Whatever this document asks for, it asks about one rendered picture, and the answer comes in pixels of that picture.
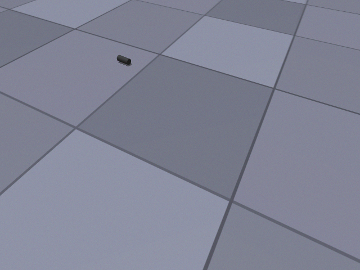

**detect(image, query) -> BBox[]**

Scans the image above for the can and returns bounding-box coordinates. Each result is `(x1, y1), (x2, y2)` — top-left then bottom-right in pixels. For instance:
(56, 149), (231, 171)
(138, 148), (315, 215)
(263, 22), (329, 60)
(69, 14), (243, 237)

(117, 55), (131, 65)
